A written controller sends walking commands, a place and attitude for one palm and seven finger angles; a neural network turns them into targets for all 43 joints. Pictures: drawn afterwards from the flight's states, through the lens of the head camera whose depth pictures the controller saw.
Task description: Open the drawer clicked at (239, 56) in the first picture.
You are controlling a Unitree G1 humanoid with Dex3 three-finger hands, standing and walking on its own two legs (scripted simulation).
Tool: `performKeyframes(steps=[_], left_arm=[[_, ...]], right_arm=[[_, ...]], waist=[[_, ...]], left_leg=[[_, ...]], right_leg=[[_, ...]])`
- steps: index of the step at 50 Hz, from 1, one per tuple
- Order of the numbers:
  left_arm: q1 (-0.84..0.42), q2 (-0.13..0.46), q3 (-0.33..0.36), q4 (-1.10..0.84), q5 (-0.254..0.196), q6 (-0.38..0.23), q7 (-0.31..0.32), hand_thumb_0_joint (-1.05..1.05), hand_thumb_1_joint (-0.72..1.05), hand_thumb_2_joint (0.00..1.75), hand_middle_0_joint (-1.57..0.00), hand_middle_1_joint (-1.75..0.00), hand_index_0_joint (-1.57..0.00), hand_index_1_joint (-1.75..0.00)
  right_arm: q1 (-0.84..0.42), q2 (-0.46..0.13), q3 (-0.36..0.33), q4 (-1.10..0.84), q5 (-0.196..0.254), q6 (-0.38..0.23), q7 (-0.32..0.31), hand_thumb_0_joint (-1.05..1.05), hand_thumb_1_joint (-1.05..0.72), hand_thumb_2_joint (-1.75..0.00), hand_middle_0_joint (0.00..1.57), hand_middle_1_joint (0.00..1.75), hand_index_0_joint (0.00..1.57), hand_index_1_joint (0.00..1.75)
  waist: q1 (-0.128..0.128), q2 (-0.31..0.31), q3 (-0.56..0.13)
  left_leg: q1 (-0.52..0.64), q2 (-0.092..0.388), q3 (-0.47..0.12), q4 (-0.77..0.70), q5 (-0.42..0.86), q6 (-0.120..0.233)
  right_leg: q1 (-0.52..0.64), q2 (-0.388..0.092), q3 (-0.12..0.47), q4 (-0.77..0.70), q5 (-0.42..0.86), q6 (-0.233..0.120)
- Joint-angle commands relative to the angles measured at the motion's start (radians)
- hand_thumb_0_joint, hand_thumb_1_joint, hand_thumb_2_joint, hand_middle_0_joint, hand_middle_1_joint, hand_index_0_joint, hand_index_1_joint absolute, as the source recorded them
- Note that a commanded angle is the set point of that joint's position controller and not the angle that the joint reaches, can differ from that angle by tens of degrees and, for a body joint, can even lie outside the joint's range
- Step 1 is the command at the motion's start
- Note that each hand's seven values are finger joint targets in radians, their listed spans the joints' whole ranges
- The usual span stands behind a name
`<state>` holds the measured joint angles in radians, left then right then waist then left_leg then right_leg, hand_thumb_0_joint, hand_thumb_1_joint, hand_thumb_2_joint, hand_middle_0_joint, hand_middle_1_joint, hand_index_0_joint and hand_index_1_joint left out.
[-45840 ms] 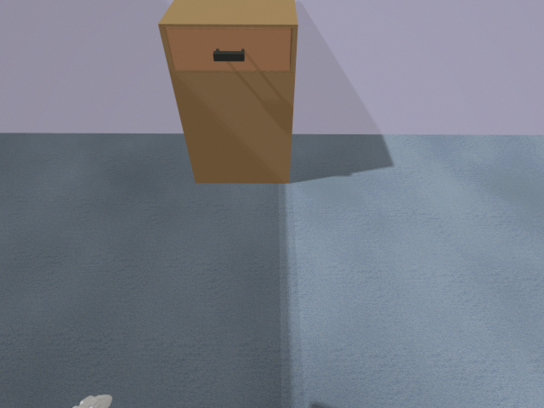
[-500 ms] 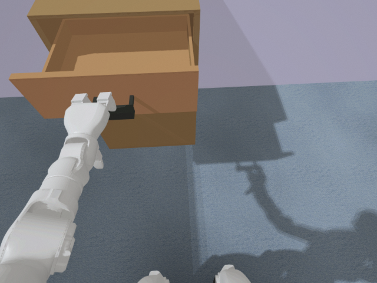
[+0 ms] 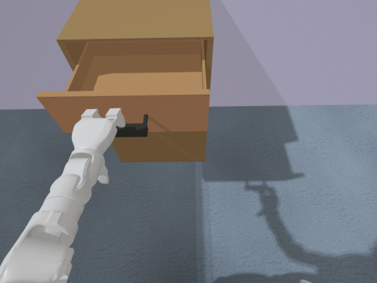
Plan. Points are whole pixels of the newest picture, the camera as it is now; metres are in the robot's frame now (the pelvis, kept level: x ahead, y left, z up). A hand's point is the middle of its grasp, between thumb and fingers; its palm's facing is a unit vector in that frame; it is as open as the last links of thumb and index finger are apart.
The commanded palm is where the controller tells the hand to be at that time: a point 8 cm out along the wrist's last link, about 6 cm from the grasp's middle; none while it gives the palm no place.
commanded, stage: re-aim the fingers above the handle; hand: left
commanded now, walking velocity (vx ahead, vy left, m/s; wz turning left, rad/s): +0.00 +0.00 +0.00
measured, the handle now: (127, 124) +0.53 +0.19 -0.04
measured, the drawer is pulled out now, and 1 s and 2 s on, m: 0.25 0.25 0.25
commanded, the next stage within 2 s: lower the fingers behind the handle in 2.00 s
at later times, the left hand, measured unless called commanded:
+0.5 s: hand (110, 142) +0.42 +0.20 +0.03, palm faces -0.01 -0.01 -1.00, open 13.8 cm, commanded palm +0.40 +0.21 +0.08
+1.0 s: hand (110, 141) +0.43 +0.21 +0.02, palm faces -0.03 +0.00 -1.00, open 13.8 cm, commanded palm +0.41 +0.20 +0.08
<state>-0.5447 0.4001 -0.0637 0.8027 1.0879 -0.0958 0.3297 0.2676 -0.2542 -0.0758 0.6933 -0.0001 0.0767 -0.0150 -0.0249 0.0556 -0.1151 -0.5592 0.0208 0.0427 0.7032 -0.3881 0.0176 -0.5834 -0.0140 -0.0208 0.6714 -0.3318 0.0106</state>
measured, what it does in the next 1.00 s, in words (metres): stands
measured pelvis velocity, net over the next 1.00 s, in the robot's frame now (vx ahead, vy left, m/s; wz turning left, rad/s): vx -0.02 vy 0.00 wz -0.01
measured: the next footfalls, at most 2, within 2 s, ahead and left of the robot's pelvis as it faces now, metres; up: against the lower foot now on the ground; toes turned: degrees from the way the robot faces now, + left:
none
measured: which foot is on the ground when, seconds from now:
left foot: down 0.00-1.00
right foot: down 0.00-1.00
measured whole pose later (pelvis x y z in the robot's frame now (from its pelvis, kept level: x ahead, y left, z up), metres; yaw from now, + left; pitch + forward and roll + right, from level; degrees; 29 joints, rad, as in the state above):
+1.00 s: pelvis -0.02 +0.00 +0.00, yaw +0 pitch +15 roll -1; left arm -0.69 0.41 -0.08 0.98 1.10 -0.07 0.37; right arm 0.31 -0.26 -0.08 0.74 0.00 0.04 -0.02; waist -0.06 0.05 -0.11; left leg -0.61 0.02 0.05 0.72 -0.37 0.02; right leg -0.64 -0.01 -0.01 0.69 -0.31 0.01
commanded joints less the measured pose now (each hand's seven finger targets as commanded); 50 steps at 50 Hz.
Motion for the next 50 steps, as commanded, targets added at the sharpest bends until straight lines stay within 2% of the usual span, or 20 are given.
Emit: performKeyframes(steps=[1, 3, 7, 11, 13, 14, 19, 20, 23, 25, 28, 30, 34, 40, 41, 43, 46, 48, 49, 50], left_arm=[[-0.469, 0.204, 0.056, -0.212, 0.007, -0.001, 0.079, 0.00, -0.50, 0.30, -0.30, -1.20, -0.30, -1.20], [-0.477, 0.241, 0.087, -0.184, 0.002, 0.011, 0.081, 0.00, -0.50, 0.30, -0.30, -1.20, -0.30, -1.20], [-0.488, 0.186, 0.033, -0.145, -0.003, 0.024, 0.066, 0.00, -0.50, 0.30, -0.30, -1.20, -0.30, -1.20], [-0.491, 0.194, 0.033, -0.095, -0.011, 0.020, 0.045, 0.00, -0.50, 0.30, -0.30, -1.20, -0.30, -1.20], [-0.486, 0.246, 0.074, -0.080, -0.004, 0.011, 0.043, 0.00, -0.50, 0.30, -0.30, -1.20, -0.30, -1.20], [-0.495, 0.222, 0.052, -0.085, -0.001, 0.006, 0.044, 0.00, -0.50, 0.30, -0.30, -1.20, -0.30, -1.20], [-0.491, 0.247, 0.084, -0.054, 0.009, -0.001, 0.070, 0.00, -0.50, 0.30, -0.30, -1.20, -0.30, -1.20], [-0.503, 0.215, 0.058, -0.047, 0.010, 0.005, 0.076, 0.00, -0.50, 0.30, -0.30, -1.20, -0.30, -1.20], [-0.524, 0.270, 0.101, -0.032, 0.016, 0.015, 0.091, 0.00, -0.50, 0.30, -0.30, -1.20, -0.30, -1.20], [-0.550, 0.253, 0.076, -0.014, 0.016, 0.027, 0.094, 0.00, -0.50, 0.30, -0.30, -1.20, -0.30, -1.20], [-0.560, 0.313, 0.118, -0.008, 0.013, 0.029, 0.089, 0.00, -0.50, 0.30, -0.30, -1.20, -0.30, -1.20], [-0.580, 0.271, 0.078, -0.006, 0.013, 0.023, 0.085, 0.00, -0.50, 0.30, -0.30, -1.20, -0.30, -1.20], [-0.572, 0.242, 0.059, 0.010, 0.007, 0.012, 0.073, 0.00, -0.50, 0.30, -0.30, -1.20, -0.30, -1.20], [-0.557, 0.294, 0.103, 0.002, 0.012, 0.002, 0.075, 0.00, -0.50, 0.30, -0.30, -1.20, -0.30, -1.20], [-0.549, 0.260, 0.077, 0.001, 0.012, 0.005, 0.076, 0.00, -0.50, 0.30, -0.30, -1.20, -0.30, -1.20], [-0.534, 0.281, 0.104, -0.004, 0.012, 0.004, 0.080, 0.00, -0.50, 0.30, -0.30, -1.20, -0.30, -1.20], [-0.546, 0.259, 0.083, -0.013, 0.012, 0.014, 0.085, 0.00, -0.50, 0.30, -0.30, -1.20, -0.30, -1.20], [-0.598, 0.157, 0.001, -0.036, 0.009, 0.019, 0.086, 0.00, -0.50, 0.30, -0.30, -1.20, -0.30, -1.20], [-0.615, 0.124, -0.024, -0.075, 0.000, 0.016, 0.087, 0.00, -0.50, 0.30, -0.30, -1.20, -0.30, -1.20], [-0.578, 0.133, -0.003, -0.074, -0.005, 0.020, 0.086, 0.00, -0.50, 0.30, -0.30, -1.20, -0.30, -1.20]], right_arm=[[0.078, -0.131, -0.048, -0.053, -0.001, -0.032, -0.003, 0.00, -0.90, -0.90, 0.20, 0.30, 0.20, 0.30], [0.080, -0.138, -0.048, -0.048, -0.001, -0.031, -0.006, 0.00, -0.90, -0.90, 0.20, 0.30, 0.20, 0.30], [0.072, -0.134, -0.046, -0.044, 0.002, -0.037, -0.009, 0.00, -0.90, -0.90, 0.20, 0.30, 0.20, 0.30], [0.072, -0.138, -0.039, -0.047, 0.004, -0.038, -0.013, 0.00, -0.90, -0.90, 0.20, 0.30, 0.20, 0.30], [0.073, -0.146, -0.037, -0.046, 0.003, -0.036, -0.018, 0.00, -0.90, -0.90, 0.20, 0.30, 0.20, 0.30], [0.073, -0.140, -0.034, -0.052, 0.002, -0.039, -0.017, 0.00, -0.90, -0.90, 0.20, 0.30, 0.20, 0.30], [0.089, -0.142, -0.037, -0.045, 0.002, -0.045, -0.013, 0.00, -0.90, -0.90, 0.20, 0.30, 0.20, 0.30], [0.087, -0.139, -0.038, -0.044, 0.002, -0.048, -0.011, 0.00, -0.90, -0.90, 0.20, 0.30, 0.20, 0.30], [0.091, -0.147, -0.038, -0.034, 0.001, -0.050, -0.010, 0.00, -0.90, -0.90, 0.20, 0.30, 0.20, 0.30], [0.094, -0.146, -0.037, -0.032, 0.003, -0.053, -0.012, 0.00, -0.90, -0.90, 0.20, 0.30, 0.20, 0.30], [0.096, -0.156, -0.036, -0.028, 0.004, -0.054, -0.018, 0.00, -0.90, -0.90, 0.20, 0.30, 0.20, 0.30], [0.104, -0.150, -0.038, -0.026, 0.006, -0.061, -0.019, 0.00, -0.90, -0.90, 0.20, 0.30, 0.20, 0.30], [0.121, -0.150, -0.040, -0.022, 0.003, -0.066, -0.021, 0.00, -0.90, -0.90, 0.20, 0.30, 0.20, 0.30], [0.128, -0.155, -0.040, -0.022, 0.002, -0.066, -0.020, 0.00, -0.90, -0.90, 0.20, 0.30, 0.20, 0.30], [0.124, -0.151, -0.042, -0.026, 0.001, -0.066, -0.018, 0.00, -0.90, -0.90, 0.20, 0.30, 0.20, 0.30], [0.124, -0.154, -0.043, -0.023, -0.001, -0.064, -0.015, 0.00, -0.90, -0.90, 0.20, 0.30, 0.20, 0.30], [0.123, -0.152, -0.044, -0.025, 0.004, -0.063, -0.012, 0.00, -0.90, -0.90, 0.20, 0.30, 0.20, 0.30], [0.123, -0.144, -0.046, -0.025, 0.002, -0.067, -0.009, 0.00, -0.90, -0.90, 0.20, 0.30, 0.20, 0.30], [0.125, -0.140, -0.050, -0.026, 0.002, -0.069, -0.005, 0.00, -0.90, -0.90, 0.20, 0.30, 0.20, 0.30], [0.123, -0.140, -0.054, -0.027, 0.003, -0.067, -0.005, 0.00, -0.90, -0.90, 0.20, 0.30, 0.20, 0.30]], waist=[[-0.031, 0.011, -0.371], [-0.035, -0.021, -0.382], [-0.042, -0.010, -0.365], [-0.041, -0.044, -0.326], [-0.029, -0.060, -0.334], [-0.029, -0.041, -0.332], [-0.023, -0.047, -0.340], [-0.034, -0.043, -0.326], [-0.029, -0.049, -0.344], [-0.044, -0.057, -0.331], [-0.034, -0.066, -0.352], [-0.047, -0.029, -0.351], [-0.052, -0.045, -0.359], [-0.034, -0.044, -0.380], [-0.041, -0.024, -0.372], [-0.033, -0.033, -0.385], [-0.042, -0.030, -0.366], [-0.071, -0.037, -0.364], [-0.070, -0.013, -0.386], [-0.058, -0.013, -0.396]], left_leg=[[0.228, -0.037, -0.014, -0.031, 0.540, 0.003], [0.219, -0.041, -0.011, -0.030, 0.506, 0.005], [0.217, -0.046, -0.007, -0.040, 0.454, 0.007], [0.181, -0.047, -0.008, -0.060, 0.387, 0.010], [0.166, -0.048, -0.010, -0.066, 0.378, 0.009], [0.162, -0.048, -0.007, -0.069, 0.370, 0.010], [0.146, -0.045, -0.008, -0.066, 0.374, 0.008], [0.142, -0.045, -0.003, -0.065, 0.355, 0.008], [0.131, -0.045, -0.001, -0.068, 0.340, 0.009], [0.117, -0.045, 0.003, -0.072, 0.305, 0.012], [0.106, -0.048, 0.002, -0.075, 0.290, 0.014], [0.121, -0.046, 0.005, -0.074, 0.290, 0.014], [0.129, -0.043, 0.000, -0.068, 0.306, 0.014], [0.118, -0.045, 0.002, -0.059, 0.334, 0.014], [0.129, -0.045, 0.004, -0.057, 0.344, 0.013], [0.135, -0.042, 0.001, -0.052, 0.370, 0.012], [0.140, -0.040, 0.000, -0.054, 0.364, 0.011], [0.166, -0.038, -0.007, -0.049, 0.380, 0.010], [0.198, -0.034, -0.013, -0.048, 0.396, 0.010], [0.213, -0.033, -0.016, -0.046, 0.416, 0.008]], right_leg=[[0.162, 0.055, -0.019, -0.026, 0.414, -0.045], [0.183, 0.056, -0.016, -0.031, 0.411, -0.045], [0.169, 0.054, -0.015, -0.044, 0.382, -0.044], [0.171, 0.051, -0.013, -0.058, 0.341, -0.043], [0.188, 0.050, -0.010, -0.055, 0.334, -0.045], [0.184, 0.048, -0.010, -0.054, 0.328, -0.045], [0.173, 0.053, -0.010, -0.041, 0.322, -0.047], [0.158, 0.053, -0.009, -0.048, 0.309, -0.045], [0.174, 0.053, -0.005, -0.048, 0.300, -0.046], [0.165, 0.051, 0.000, -0.056, 0.286, -0.041], [0.190, 0.050, 0.006, -0.057, 0.275, -0.041], [0.166, 0.050, 0.006, -0.058, 0.276, -0.041], [0.157, 0.052, 0.001, -0.055, 0.283, -0.040], [0.172, 0.052, 0.003, -0.043, 0.312, -0.042], [0.161, 0.053, 0.001, -0.045, 0.318, -0.043], [0.169, 0.055, 0.000, -0.039, 0.329, -0.045], [0.147, 0.057, -0.006, -0.039, 0.320, -0.043], [0.125, 0.058, -0.013, -0.045, 0.319, -0.043], [0.117, 0.058, -0.012, -0.045, 0.318, -0.044], [0.122, 0.062, -0.015, -0.041, 0.326, -0.046]])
